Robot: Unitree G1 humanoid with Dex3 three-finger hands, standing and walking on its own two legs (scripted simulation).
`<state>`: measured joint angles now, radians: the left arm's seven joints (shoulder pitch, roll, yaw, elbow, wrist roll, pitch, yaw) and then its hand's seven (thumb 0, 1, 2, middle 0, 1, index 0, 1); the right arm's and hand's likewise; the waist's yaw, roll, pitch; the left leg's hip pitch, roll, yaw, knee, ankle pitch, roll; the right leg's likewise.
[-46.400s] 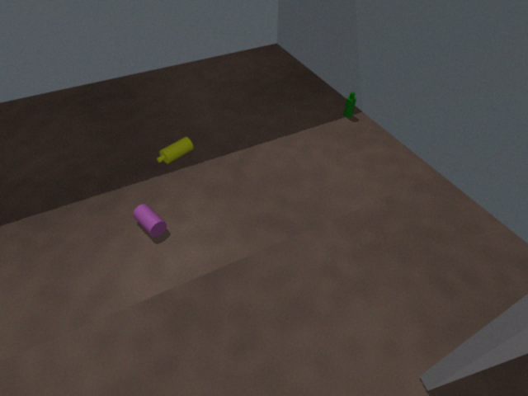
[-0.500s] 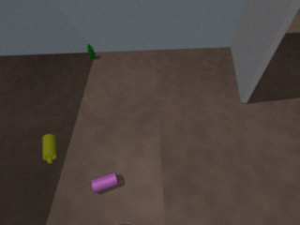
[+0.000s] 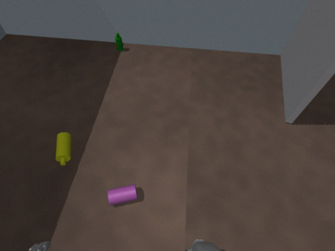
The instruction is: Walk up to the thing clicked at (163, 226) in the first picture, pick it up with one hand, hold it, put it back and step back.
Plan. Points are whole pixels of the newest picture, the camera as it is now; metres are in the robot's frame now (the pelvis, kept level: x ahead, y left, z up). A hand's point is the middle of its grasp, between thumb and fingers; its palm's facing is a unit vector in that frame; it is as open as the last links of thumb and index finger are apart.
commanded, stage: walk up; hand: left
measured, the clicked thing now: (122, 194) +0.49 +0.23 -0.71
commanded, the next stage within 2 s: none
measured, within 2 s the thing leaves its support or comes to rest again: neither
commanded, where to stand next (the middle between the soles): +0.11 -0.02 m, yaw +2 degrees
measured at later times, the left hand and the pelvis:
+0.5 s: hand out of the picture +0.03 +0.24 -0.16, palm faces -0.02 -0.95 -0.31, open 7.4 cm; pelvis -0.06 -0.02 +0.00, yaw +1 degrees
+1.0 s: hand out of the picture +0.03 +0.29 -0.13, palm faces -0.04 -0.86 -0.51, open 7.4 cm; pelvis -0.01 -0.01 -0.01, yaw -1 degrees
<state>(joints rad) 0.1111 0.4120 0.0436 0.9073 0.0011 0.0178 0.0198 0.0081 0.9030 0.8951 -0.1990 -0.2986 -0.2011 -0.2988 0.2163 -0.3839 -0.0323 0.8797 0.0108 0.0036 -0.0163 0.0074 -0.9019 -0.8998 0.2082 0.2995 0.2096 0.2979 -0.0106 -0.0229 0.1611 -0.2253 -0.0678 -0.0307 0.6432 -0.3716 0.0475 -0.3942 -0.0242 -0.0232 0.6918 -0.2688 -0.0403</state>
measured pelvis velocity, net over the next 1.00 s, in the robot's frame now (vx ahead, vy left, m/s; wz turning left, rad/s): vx -0.01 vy -0.01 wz -0.02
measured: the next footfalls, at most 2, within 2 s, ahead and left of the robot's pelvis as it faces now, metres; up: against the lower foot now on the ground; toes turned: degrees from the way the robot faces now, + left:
right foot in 0.02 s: +0.11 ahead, -0.12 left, +0.00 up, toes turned -2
right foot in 0.66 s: +0.03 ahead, -0.19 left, +0.00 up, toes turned -3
